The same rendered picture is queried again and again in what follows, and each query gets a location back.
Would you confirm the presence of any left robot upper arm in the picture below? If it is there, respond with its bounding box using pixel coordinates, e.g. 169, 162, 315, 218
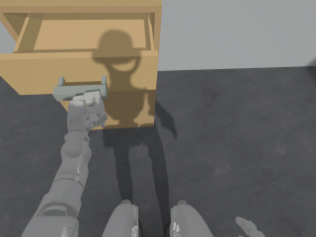
24, 215, 79, 237

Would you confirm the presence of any handle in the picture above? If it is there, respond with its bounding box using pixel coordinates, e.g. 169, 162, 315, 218
52, 75, 108, 102

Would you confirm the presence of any drawer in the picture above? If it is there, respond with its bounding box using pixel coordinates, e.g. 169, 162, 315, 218
0, 12, 158, 96

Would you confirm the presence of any cabinet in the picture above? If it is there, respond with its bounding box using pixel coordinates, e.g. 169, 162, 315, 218
0, 0, 162, 130

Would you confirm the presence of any robot shin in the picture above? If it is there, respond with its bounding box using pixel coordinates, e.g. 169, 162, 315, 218
121, 199, 139, 237
170, 200, 187, 237

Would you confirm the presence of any left robot forearm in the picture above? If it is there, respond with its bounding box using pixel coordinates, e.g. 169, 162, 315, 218
21, 131, 92, 237

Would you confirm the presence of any left robot shin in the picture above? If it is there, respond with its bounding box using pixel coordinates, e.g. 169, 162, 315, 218
121, 199, 139, 237

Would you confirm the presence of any right robot hand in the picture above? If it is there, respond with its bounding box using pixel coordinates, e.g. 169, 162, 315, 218
235, 216, 265, 237

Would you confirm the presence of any left robot hand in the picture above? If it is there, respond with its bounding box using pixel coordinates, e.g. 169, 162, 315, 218
67, 91, 108, 135

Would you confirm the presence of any right robot shin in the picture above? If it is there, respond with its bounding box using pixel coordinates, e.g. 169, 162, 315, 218
170, 200, 187, 237

